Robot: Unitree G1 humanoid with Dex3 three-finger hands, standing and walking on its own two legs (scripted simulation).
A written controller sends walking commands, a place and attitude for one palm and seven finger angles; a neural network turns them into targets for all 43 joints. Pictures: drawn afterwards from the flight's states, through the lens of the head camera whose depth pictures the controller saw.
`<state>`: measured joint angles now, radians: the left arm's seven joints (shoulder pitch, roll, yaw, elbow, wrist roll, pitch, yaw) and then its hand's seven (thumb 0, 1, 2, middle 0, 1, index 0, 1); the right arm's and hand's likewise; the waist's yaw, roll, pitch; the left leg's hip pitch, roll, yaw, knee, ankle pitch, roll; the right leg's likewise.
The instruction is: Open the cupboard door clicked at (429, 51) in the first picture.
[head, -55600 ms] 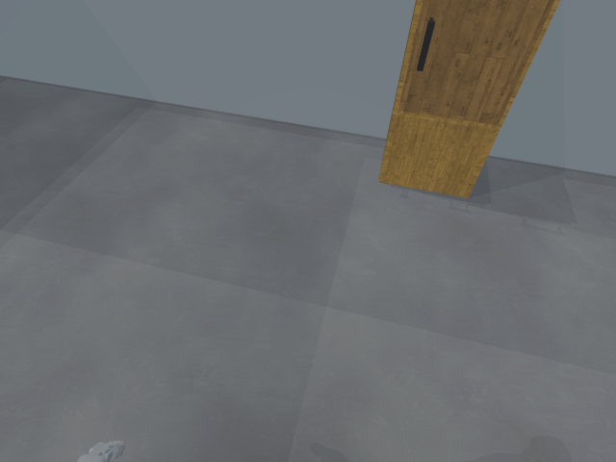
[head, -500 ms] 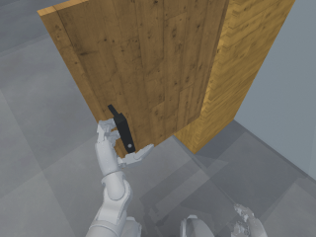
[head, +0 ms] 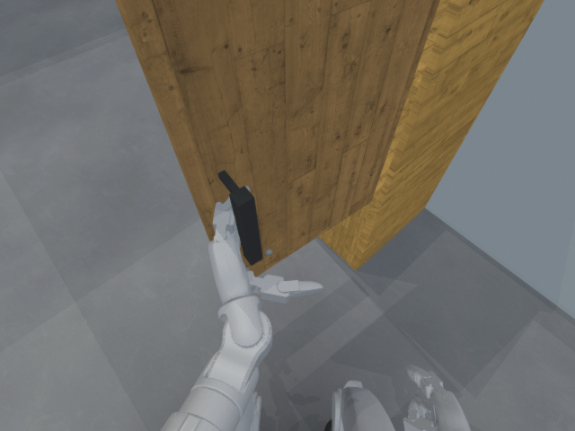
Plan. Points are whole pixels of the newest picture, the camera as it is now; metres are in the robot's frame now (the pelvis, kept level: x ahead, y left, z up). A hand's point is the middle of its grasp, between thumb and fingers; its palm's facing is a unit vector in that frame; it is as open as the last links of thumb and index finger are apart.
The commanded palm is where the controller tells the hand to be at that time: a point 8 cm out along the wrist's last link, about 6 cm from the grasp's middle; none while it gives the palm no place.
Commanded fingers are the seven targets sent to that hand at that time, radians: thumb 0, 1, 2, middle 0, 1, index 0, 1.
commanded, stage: slide the hand sideways off the handle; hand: left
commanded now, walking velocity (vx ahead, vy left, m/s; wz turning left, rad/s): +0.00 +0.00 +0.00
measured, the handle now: (240, 220) +0.40 +0.09 +0.04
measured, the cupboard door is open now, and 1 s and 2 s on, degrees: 84 86 86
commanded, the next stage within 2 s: draw the hand back to the body in 1.18 s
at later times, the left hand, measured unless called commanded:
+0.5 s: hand (253, 287) +0.30 +0.06 +0.03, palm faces -0.10 -0.99 -0.02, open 16.3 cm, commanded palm +0.28 +0.12 +0.03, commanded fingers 0.00 -0.50 0.30 -0.15 -0.30 -0.15 -0.30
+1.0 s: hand (205, 314) +0.26 +0.12 +0.03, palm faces -0.04 -1.00 -0.03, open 16.3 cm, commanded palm +0.24 +0.18 +0.03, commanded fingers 0.00 -0.50 0.30 -0.15 -0.30 -0.15 -0.30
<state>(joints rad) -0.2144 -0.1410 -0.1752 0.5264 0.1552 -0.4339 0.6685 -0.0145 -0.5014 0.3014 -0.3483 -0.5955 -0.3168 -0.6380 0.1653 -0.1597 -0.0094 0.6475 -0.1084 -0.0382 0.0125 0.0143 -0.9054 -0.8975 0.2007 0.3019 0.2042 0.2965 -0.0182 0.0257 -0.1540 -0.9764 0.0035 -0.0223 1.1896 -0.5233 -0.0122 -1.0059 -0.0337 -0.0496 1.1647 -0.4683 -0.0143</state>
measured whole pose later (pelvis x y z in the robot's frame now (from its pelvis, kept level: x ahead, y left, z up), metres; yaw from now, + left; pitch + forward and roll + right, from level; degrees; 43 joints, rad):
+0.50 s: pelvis +0.01 +0.01 -0.01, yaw +0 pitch +17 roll +0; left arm 0.03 0.03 -0.19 0.25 0.02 -0.45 0.10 -0.01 -0.50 0.30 -0.13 -0.30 -0.15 -0.31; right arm 0.20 -0.21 -0.01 0.50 -0.03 -0.02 0.03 0.01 -0.91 -0.90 0.20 0.30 0.20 0.30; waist 0.00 0.01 -0.15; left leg -0.96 0.00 -0.01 1.23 -0.56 0.00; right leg -1.00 -0.04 -0.03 1.21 -0.51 0.00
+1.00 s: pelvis +0.02 -0.01 -0.01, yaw +0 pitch +18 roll +0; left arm 0.32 0.14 -0.04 -0.01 -0.12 -0.39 -0.09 -0.02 -0.50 0.30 -0.16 -0.30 -0.15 -0.30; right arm 0.21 -0.22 -0.01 0.46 0.00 -0.05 -0.03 0.02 -0.91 -0.90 0.20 0.30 0.20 0.30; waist 0.01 0.02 -0.16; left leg -0.96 0.01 -0.04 1.25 -0.60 -0.02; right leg -0.99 -0.03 -0.07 1.23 -0.55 -0.02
